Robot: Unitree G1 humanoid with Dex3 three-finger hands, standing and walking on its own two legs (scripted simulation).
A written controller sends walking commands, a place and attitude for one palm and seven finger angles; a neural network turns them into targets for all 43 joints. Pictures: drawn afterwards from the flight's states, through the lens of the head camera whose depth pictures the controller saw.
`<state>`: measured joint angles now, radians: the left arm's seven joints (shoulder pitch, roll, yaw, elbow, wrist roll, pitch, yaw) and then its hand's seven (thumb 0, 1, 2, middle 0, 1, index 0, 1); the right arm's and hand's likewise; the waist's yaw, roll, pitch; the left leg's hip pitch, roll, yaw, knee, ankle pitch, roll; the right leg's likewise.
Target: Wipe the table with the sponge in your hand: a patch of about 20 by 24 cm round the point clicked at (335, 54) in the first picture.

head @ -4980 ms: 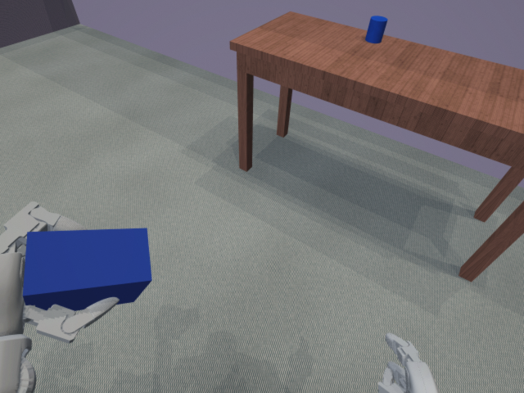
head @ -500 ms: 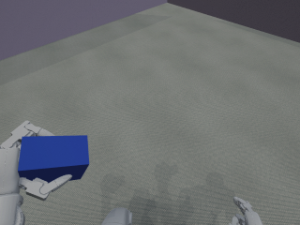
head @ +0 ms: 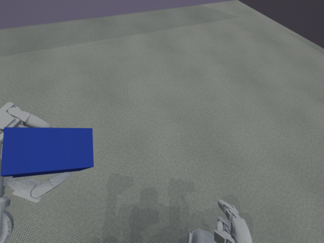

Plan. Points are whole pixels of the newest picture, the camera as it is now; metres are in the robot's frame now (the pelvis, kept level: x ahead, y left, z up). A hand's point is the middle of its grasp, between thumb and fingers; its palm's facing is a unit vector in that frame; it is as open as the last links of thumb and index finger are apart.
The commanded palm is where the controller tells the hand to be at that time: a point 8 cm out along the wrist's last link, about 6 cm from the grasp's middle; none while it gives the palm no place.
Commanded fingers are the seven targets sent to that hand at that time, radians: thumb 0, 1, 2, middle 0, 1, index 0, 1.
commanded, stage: walk to a spot facing it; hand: left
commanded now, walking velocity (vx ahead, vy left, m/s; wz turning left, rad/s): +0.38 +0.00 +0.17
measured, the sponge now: (61, 152) +0.23 +0.20 +0.17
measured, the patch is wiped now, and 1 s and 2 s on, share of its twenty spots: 0.00 0.00 0.00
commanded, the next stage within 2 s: turn to face it in 0.66 s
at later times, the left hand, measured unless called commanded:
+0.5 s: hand (57, 119) +0.29 +0.23 +0.18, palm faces +0.46 -0.77 -0.45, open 10.7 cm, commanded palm +0.22 +0.28 +0.18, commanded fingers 0.00 0.10 1.30 -1.20 -1.60 -1.20 -1.60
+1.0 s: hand (60, 93) +0.36 +0.26 +0.18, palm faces +0.61 -0.60 -0.52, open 10.7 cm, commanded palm +0.29 +0.28 +0.18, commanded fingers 0.00 0.10 1.30 -1.20 -1.60 -1.20 -1.60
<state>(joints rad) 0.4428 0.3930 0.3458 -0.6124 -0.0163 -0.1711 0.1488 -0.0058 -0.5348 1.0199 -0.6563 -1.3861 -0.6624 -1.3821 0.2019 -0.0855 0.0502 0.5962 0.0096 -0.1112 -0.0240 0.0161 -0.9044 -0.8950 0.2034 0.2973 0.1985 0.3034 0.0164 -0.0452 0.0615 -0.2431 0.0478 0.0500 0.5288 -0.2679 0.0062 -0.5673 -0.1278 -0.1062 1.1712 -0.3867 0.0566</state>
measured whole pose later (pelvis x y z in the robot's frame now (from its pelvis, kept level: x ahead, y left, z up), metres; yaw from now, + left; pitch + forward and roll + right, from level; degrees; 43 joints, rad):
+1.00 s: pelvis +0.22 -0.04 -0.01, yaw +17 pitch -1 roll +0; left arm 0.45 0.40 0.38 -0.49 -0.03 -0.17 0.14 -0.01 -0.54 1.03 -0.65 -1.39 -0.66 -1.39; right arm 0.16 -0.17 0.03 0.62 0.01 -0.07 -0.04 0.01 -0.90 -0.89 0.21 0.30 0.20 0.30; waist 0.02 0.08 0.08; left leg -0.34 0.06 0.00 0.88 -0.48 -0.03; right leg -0.34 -0.05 -0.22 0.62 -0.24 -0.05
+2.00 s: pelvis +0.17 -0.14 +0.00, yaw +50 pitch -1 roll +2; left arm 0.51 0.35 0.31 -0.51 -0.06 -0.09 0.13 -0.01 -0.54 1.03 -0.65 -1.39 -0.65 -1.39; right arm 0.20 -0.22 0.00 0.65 0.01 -0.07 -0.05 0.02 -0.91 -0.90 0.20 0.30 0.20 0.30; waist 0.02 0.02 0.04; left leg -0.59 -0.02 -0.02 1.13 -0.37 -0.08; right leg -0.15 -0.05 -0.17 0.50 -0.33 -0.05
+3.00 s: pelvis +0.16 -0.31 +0.01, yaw +86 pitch +0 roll +3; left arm 0.51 0.41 0.35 -0.56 -0.05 -0.15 0.16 0.00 -0.54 1.02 -0.65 -1.39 -0.65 -1.39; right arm 0.19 -0.27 -0.05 0.59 -0.01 -0.07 -0.09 0.02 -0.91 -0.90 0.20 0.30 0.19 0.30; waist -0.02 -0.03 0.07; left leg -0.36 0.05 0.08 0.87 -0.45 -0.06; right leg -0.26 -0.11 -0.28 0.48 -0.22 -0.08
